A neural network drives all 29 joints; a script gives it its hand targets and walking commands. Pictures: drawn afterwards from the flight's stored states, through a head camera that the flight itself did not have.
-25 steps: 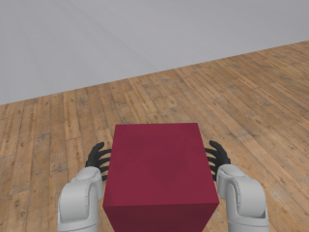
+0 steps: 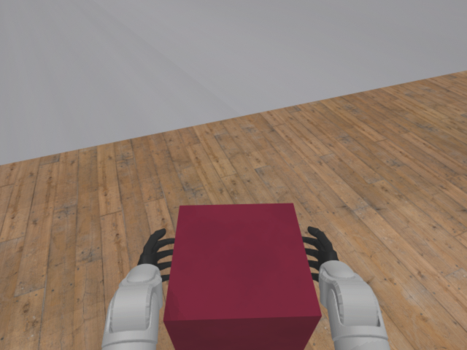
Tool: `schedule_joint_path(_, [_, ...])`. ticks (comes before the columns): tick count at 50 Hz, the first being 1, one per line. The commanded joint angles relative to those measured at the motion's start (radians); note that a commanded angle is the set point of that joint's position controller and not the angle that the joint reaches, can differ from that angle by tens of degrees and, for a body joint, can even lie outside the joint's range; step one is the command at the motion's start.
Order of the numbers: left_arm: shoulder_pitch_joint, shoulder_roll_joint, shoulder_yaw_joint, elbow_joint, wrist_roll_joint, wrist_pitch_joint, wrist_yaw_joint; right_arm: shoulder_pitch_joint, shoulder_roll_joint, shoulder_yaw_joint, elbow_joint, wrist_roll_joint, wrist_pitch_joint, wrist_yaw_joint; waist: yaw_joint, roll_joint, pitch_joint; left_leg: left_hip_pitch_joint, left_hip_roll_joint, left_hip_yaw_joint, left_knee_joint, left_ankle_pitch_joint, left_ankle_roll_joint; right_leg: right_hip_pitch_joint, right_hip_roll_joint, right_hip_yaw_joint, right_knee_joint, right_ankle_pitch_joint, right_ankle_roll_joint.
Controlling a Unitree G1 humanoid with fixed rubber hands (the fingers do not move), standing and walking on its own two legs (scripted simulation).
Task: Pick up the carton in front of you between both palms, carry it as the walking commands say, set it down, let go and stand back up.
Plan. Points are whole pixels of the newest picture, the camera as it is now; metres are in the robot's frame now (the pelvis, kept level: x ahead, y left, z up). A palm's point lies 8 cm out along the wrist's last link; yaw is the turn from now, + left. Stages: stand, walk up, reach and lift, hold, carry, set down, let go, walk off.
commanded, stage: carry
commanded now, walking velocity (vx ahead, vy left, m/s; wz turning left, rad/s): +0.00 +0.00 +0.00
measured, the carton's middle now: (238, 288) +0.28 +0.00 -0.03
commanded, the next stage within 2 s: hold in 0.46 s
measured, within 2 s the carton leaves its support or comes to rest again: neither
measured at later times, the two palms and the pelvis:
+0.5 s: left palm (149, 280) +0.26 +0.15 +0.04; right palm (329, 276) +0.26 -0.15 +0.04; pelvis -0.02 +0.00 +0.00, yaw +0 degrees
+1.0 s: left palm (171, 269) +0.30 +0.12 +0.00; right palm (335, 280) +0.27 -0.17 +0.00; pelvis -0.08 +0.02 -0.02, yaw -7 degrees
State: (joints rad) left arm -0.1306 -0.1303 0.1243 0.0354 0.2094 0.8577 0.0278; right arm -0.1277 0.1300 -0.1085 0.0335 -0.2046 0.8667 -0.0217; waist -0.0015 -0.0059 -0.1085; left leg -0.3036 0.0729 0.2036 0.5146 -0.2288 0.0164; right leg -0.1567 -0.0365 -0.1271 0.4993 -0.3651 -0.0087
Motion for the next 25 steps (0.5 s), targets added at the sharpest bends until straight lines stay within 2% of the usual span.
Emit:
schedule_joint_path(1, [-0.452,-0.775,-0.477,0.010,-0.203,-0.102,-0.200,-0.468,0.776,0.467,-0.003,0.197,-0.115,0.191,0.001,0.001,-0.158,0.149,0.106,-0.117,-0.059,0.213,0.002,-0.066,-0.120,0.092,-0.099,0.257,-0.016])
schedule_joint_path(4, [-0.499,-0.807,-0.443,0.084,-0.177,-0.170,-0.209,-0.512,0.808,0.431,0.068,0.169,-0.183,0.199,0.000,0.002,-0.169,0.150,0.106,-0.120,-0.065,0.195,0.003,-0.073,-0.118,0.096,-0.102,0.227,-0.021])
schedule_joint_path(8, [-0.537,-0.872,-0.454,0.121,-0.177,-0.218,-0.223,-0.553,0.871,0.443,0.103,0.172,-0.232,0.214,0.000,0.004,-0.199,0.156,0.106,-0.123,-0.065,0.199,0.005,-0.069,-0.115,0.097,-0.097,0.220,-0.025])
schedule_joint_path(14, [-0.493,-0.904,-0.525,0.058,-0.220,-0.180,-0.225,-0.512,0.904,0.516,0.042,0.221,-0.194,0.217,-0.001,0.010,-0.234,0.160,0.109,-0.121,-0.052,0.254,0.008,-0.054,-0.112,0.091,-0.075,0.263,-0.022])
schedule_joint_path(23, [-0.489,-0.878,-0.521,0.036,-0.222,-0.154,-0.222,-0.504,0.876,0.505,0.026,0.219,-0.168,0.215,0.000,0.010,-0.204,0.134,0.111,-0.122,-0.056,0.227,0.004,-0.077,-0.113,0.097,-0.079,0.249,-0.022])
schedule_joint_path(24, [-0.389,-0.896,-0.498,0.016,-0.219,-0.148,-0.223,-0.414,0.906,0.472,0.049,0.200,-0.173,0.218,0.006,-0.074,-0.087,0.419,-0.161,-0.268,-0.070,0.457,0.027,-0.095,0.100,0.226,-0.153,0.555,-0.022])
schedule_joint_path(25, [-0.403,-0.876,-0.497,-0.007,-0.215,-0.165,-0.215,-0.442,0.886,0.486,-0.010,0.199,-0.194,0.210,-0.007,-0.059,-0.147,0.505,-0.139,-0.303,-0.069,0.549,0.029,-0.098,0.089,0.251,-0.135,0.624,-0.019])
